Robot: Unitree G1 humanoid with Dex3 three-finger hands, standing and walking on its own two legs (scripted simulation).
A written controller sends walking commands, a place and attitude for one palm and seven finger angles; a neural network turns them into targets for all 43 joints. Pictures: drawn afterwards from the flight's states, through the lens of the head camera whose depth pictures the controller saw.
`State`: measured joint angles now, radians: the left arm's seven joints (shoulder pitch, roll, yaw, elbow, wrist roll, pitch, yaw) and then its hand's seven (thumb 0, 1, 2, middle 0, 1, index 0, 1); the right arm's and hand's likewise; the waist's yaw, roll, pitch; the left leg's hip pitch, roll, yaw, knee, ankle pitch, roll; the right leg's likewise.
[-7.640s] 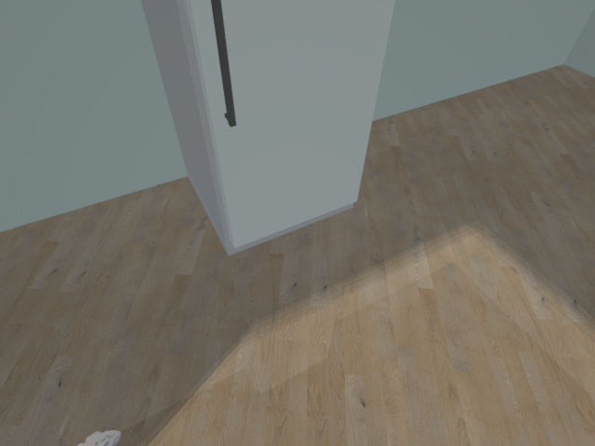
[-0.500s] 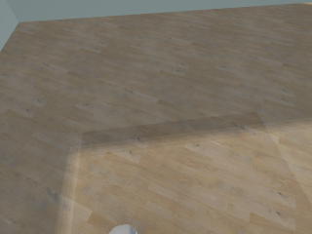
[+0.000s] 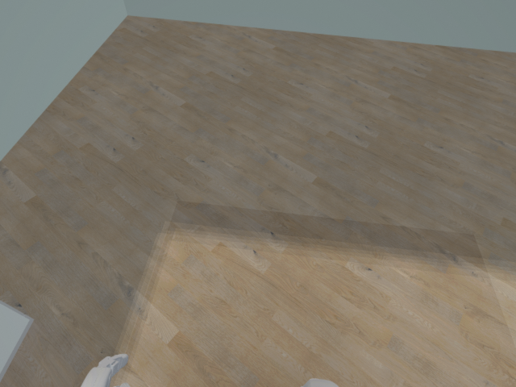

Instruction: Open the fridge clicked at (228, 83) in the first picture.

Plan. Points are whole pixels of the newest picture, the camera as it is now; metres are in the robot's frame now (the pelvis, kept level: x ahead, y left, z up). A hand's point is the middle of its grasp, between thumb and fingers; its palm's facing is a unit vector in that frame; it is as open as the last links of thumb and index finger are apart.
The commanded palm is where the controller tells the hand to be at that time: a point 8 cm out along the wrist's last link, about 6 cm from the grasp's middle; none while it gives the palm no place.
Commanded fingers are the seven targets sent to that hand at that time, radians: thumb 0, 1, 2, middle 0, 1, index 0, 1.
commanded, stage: turn to face it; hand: left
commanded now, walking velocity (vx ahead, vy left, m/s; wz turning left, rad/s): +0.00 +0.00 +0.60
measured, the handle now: out of the picture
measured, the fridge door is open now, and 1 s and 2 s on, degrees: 0 0 0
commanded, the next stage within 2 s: none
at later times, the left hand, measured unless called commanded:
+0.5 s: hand out of the picture -0.01 +0.16 -0.15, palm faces +0.33 -0.90 -0.27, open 7.4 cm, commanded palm none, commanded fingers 0.00 0.90 0.90 -0.20 -0.30 -0.20 -0.30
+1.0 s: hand out of the picture -0.05 +0.23 -0.15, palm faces +0.58 -0.77 -0.27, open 7.4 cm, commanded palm none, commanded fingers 0.00 0.90 0.90 -0.20 -0.30 -0.20 -0.30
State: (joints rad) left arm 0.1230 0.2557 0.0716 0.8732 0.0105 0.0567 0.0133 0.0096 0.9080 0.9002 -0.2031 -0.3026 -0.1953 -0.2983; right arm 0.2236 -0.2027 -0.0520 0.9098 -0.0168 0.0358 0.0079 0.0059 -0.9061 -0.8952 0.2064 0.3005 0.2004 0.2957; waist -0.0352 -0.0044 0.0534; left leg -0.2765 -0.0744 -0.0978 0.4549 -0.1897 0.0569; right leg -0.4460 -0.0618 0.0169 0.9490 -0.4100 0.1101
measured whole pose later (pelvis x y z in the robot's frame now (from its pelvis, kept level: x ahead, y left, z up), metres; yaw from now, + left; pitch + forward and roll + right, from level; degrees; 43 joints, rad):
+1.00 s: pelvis -0.03 -0.02 +0.00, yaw +36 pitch +0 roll -1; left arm 0.14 0.26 0.06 0.87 0.01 0.05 0.01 0.01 0.91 0.90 -0.20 -0.30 -0.20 -0.30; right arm 0.19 -0.22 -0.05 0.90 -0.02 0.04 0.01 0.01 -0.91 -0.90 0.21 0.30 0.20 0.30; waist -0.02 0.00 0.06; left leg -0.26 -0.05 -0.10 0.48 -0.22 0.03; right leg -0.43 -0.06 0.00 0.91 -0.43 0.10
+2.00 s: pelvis -0.04 -0.06 +0.00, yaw +71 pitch -1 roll -1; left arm 0.14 0.25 0.06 0.88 0.00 0.05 0.01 0.01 0.91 0.90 -0.20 -0.30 -0.20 -0.30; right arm 0.21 -0.21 -0.05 0.91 -0.02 0.05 0.01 0.01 -0.91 -0.90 0.21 0.30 0.20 0.30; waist -0.03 0.01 0.06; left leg -0.27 -0.05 -0.11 0.48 -0.19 0.02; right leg -0.40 -0.05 -0.01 0.84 -0.43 0.10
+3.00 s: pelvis -0.04 +0.01 -0.01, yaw +84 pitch -1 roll +1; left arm 0.18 0.18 0.05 1.01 0.01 0.01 -0.02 0.01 0.91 0.90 -0.20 -0.30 -0.19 -0.30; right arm 0.47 -0.13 -0.02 1.13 -0.02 -0.05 -0.03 0.01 -0.91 -0.90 0.20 0.30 0.20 0.30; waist -0.04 0.00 0.05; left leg 0.11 -0.02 0.07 0.29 -0.38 0.02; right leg -0.54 -0.09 -0.10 0.76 -0.24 0.02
